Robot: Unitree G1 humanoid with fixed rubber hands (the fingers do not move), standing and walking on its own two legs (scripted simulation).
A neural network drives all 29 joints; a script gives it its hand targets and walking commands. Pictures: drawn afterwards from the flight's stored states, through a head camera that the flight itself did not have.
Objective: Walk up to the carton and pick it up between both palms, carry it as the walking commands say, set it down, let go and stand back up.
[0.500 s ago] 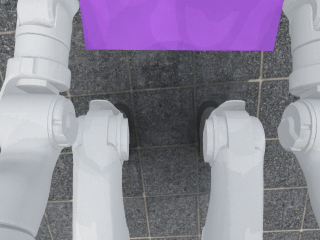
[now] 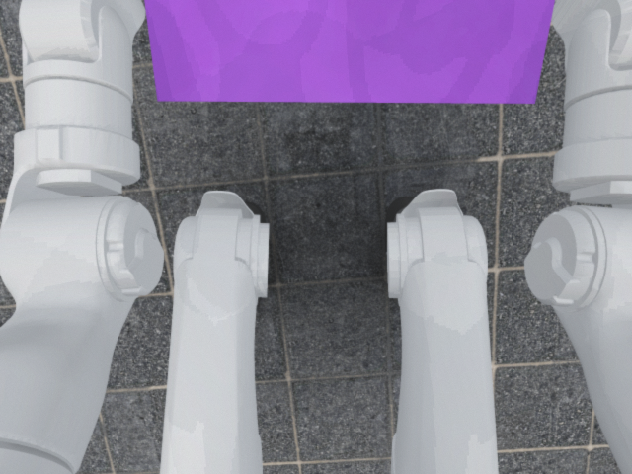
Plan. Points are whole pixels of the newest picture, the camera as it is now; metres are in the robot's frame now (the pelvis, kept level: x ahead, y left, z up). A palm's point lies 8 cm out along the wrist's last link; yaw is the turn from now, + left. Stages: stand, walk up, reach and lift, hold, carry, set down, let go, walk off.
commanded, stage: reach and lift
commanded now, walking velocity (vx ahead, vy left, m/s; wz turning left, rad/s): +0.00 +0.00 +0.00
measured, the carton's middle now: out of the picture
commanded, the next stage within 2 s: none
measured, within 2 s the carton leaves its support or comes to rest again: neither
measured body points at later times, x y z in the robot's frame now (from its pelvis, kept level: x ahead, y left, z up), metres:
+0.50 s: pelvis -0.01 +0.00 +0.04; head +0.33 -0.03 +0.33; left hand +0.56 +0.17 -0.05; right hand +0.55 -0.21 -0.05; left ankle +0.16 +0.15 -0.39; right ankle +0.16 -0.15 -0.39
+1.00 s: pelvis -0.01 +0.00 +0.10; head +0.31 -0.01 +0.41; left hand +0.53 +0.18 +0.01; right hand +0.52 -0.21 +0.01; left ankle +0.16 +0.15 -0.39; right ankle +0.16 -0.15 -0.39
